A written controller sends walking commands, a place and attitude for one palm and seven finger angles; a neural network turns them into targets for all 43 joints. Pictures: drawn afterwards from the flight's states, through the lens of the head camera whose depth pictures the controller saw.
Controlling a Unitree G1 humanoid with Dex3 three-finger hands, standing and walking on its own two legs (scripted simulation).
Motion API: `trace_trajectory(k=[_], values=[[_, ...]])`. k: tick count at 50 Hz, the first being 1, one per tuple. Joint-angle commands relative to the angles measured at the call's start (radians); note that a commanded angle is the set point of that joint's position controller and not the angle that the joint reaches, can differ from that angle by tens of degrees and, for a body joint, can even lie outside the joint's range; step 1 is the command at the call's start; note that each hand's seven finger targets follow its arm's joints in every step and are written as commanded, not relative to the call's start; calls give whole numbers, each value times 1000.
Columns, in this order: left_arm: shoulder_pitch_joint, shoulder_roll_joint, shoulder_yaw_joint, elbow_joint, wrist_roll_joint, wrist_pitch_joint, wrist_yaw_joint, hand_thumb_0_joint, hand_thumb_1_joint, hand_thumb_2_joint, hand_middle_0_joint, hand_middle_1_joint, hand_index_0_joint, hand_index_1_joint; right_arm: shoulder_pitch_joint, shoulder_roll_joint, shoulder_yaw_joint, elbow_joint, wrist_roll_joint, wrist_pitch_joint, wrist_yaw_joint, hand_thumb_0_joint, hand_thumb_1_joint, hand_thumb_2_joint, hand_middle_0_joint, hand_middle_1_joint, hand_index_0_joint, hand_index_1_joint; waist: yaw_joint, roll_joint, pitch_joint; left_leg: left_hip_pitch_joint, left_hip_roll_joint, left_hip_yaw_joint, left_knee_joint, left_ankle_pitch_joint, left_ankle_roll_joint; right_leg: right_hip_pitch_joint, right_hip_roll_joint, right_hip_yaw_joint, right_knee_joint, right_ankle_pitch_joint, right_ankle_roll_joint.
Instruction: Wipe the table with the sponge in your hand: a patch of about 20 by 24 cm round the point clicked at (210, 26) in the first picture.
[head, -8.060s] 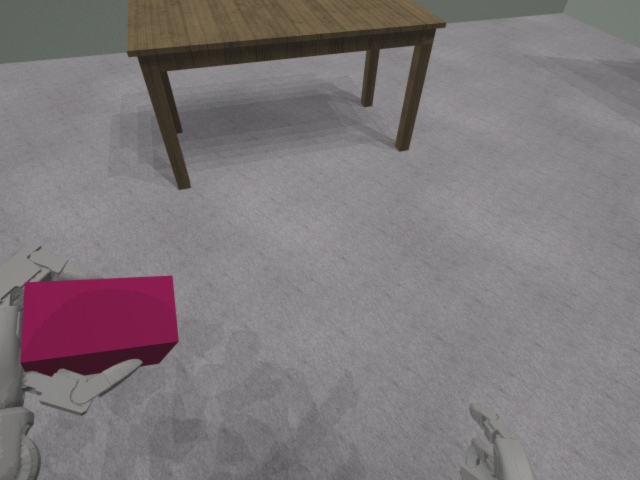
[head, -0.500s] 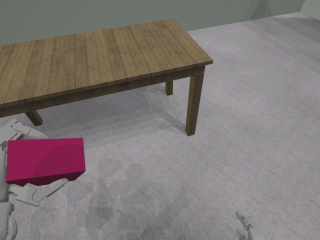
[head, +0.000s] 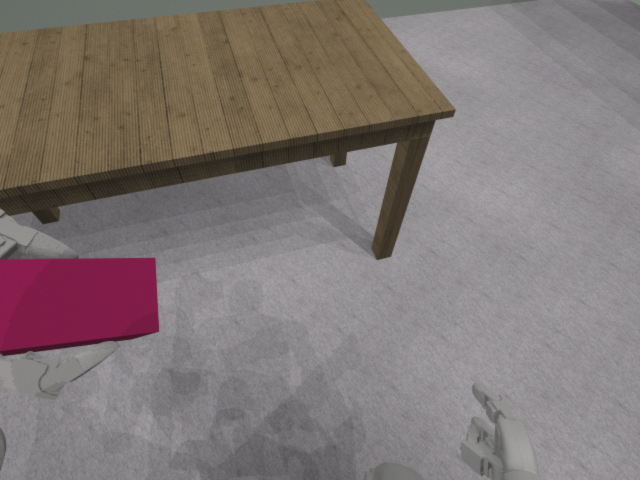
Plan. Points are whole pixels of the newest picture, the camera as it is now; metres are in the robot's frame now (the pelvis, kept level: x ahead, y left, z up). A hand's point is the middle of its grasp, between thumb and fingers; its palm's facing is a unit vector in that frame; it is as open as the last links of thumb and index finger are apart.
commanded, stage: take the last steps up to it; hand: left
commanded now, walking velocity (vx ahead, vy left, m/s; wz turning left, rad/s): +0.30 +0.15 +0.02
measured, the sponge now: (96, 305) +0.24 +0.22 +0.15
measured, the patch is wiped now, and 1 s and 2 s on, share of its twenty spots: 0.00 0.00 0.00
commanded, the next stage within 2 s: none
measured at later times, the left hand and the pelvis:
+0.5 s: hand (82, 220) +0.32 +0.26 +0.17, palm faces +0.35 -0.80 -0.49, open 10.5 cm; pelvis +0.11 +0.03 +0.01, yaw +2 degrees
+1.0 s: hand (12, 130) +0.41 +0.35 +0.20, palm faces +0.38 -0.77 -0.51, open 10.5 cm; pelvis +0.20 +0.11 +0.01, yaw +1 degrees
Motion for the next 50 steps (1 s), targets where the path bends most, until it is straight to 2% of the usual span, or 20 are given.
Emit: trace_trajectory(k=[1,4,7,8,9,10,11,12,15,17,26,29,30,31,32,33,35,37,40,50], values=[[44,125,93,-310,-20,-83,4,0,100,1300,-1200,-1600,-1200,-1600,-21,-138,-30,-124,5,-74,6,0,-900,-900,200,300,200,300,2,291,-185,201,234,-233,-237,338,177,-148,-21,-21,-108,111,9],[60,123,95,-270,-25,-75,2,0,100,1300,-1200,-1600,-1200,-1600,-24,-136,-17,-122,-3,-84,2,0,-900,-900,200,300,200,300,5,289,-191,126,213,-152,-226,330,135,36,21,-87,-343,185,10],[71,132,116,-166,-28,-49,4,0,100,1300,-1200,-1600,-1200,-1600,-15,-136,-15,-114,-2,-65,-12,0,-900,-900,200,300,200,300,13,169,-242,79,184,-114,-52,266,92,253,59,-128,-583,283,1],[51,128,112,-136,-24,-43,0,0,100,1300,-1200,-1600,-1200,-1600,-21,-135,-18,-109,1,-54,-15,0,-900,-900,200,300,200,300,16,73,-253,4,153,-92,95,195,70,355,12,-63,-665,342,-19],[27,150,118,-105,-10,-38,-3,0,100,1300,-1200,-1600,-1200,-1600,-19,-121,-20,-111,0,-39,-14,0,-900,-900,200,300,200,300,11,-149,-259,-167,56,-18,337,29,30,461,-165,207,-730,373,-91],[13,178,150,-66,-18,-37,-4,0,100,1300,-1200,-1600,-1200,-1600,-50,-119,-15,-134,-9,-36,-9,0,-900,-900,200,300,200,300,16,-319,-232,-413,-41,-75,583,-270,-11,535,-373,589,-814,476,-192],[-38,178,172,-52,-31,-45,-5,0,100,1300,-1200,-1600,-1200,-1600,-55,-126,-13,-121,-12,-32,-5,0,-900,-900,200,300,200,300,13,-232,-206,-425,-1,-206,711,-218,-27,463,-416,598,-856,385,-192],[-64,161,146,-41,-32,-49,-18,0,100,1300,-1200,-1600,-1200,-1600,-53,-143,-27,-103,-8,-20,5,0,-900,-900,200,300,200,300,-1,-199,-180,-442,12,-234,775,-167,-31,418,-388,572,-869,288,-160],[15,132,116,-42,-22,-79,-29,0,100,1300,-1200,-1600,-1200,-1600,-61,-122,-3,-82,-15,5,11,0,-900,-900,200,300,200,300,4,-41,-143,-468,51,-203,782,-23,-55,362,-288,227,-807,543,-142],[-43,130,78,-138,-18,-96,-26,0,100,1300,-1200,-1600,-1200,-1600,-82,-129,-2,-88,-14,5,14,0,-900,-900,200,300,200,300,-1,-30,-159,-452,53,-175,710,11,-55,368,-265,130,-797,632,-132],[45,173,154,-266,-18,-77,24,0,100,1300,-1200,-1600,-1200,-1600,-27,-120,-32,-159,-18,-19,5,0,-900,-900,200,300,200,300,38,-137,-208,-155,12,-5,99,27,-30,376,-247,76,-737,714,-146],[23,144,144,-240,-18,-80,31,0,100,1300,-1200,-1600,-1200,-1600,5,-131,-44,-160,-16,-16,-13,0,-900,-900,200,300,200,300,1,-50,-254,66,-24,40,-101,122,-27,339,-172,-3,-568,611,-89],[0,130,131,-239,-17,-89,28,0,100,1300,-1200,-1600,-1200,-1600,18,-146,-55,-159,-10,-17,-21,0,-900,-900,200,300,200,300,-17,75,-283,198,5,-13,-141,142,-6,256,-133,-24,-404,568,-57],[-12,115,121,-247,-18,-98,27,0,100,1300,-1200,-1600,-1200,-1600,11,-174,-63,-165,-8,-14,-20,0,-900,-900,200,300,200,300,-18,312,-297,312,182,-258,-176,253,69,71,-26,-84,-184,219,-10],[8,106,93,-224,-13,-104,23,0,100,1300,-1200,-1600,-1200,-1600,7,-173,-63,-179,-3,-21,-17,0,-900,-900,200,300,200,300,-4,399,-273,347,346,-506,-210,423,163,-93,39,-28,26,-125,-2],[-29,156,111,-177,2,-109,18,0,100,1300,-1200,-1600,-1200,-1600,12,-167,-49,-170,-8,-30,-9,0,-900,-900,200,300,200,300,-14,276,-243,242,364,-530,-248,309,200,-124,39,23,138,-117,-17],[-52,177,139,-198,-10,-103,10,0,100,1300,-1200,-1600,-1200,-1600,-6,-157,-47,-138,-7,-35,-9,0,-900,-900,200,300,200,300,-12,245,-230,210,326,-446,-238,244,211,-192,-22,40,172,-18,0],[-47,157,112,-308,-10,-105,-4,0,100,1300,-1200,-1600,-1200,-1600,-15,-147,-42,-133,5,-49,2,0,-900,-900,200,300,200,300,6,258,-229,209,246,-293,-219,277,176,-212,-26,11,127,78,9],[15,118,75,-365,-20,-94,-12,0,100,1300,-1200,-1600,-1200,-1600,-18,-128,-19,-135,-3,-76,10,0,-900,-900,200,300,200,300,5,287,-239,150,210,-231,-251,318,153,-141,-11,-24,0,148,16],[-9,131,100,-113,-32,-27,-11,0,100,1300,-1200,-1600,-1200,-1600,-6,-136,3,-110,-16,-56,-31,0,-900,-900,200,300,200,300,2,167,-225,157,227,-222,-217,276,111,88,52,-96,-494,137,12]])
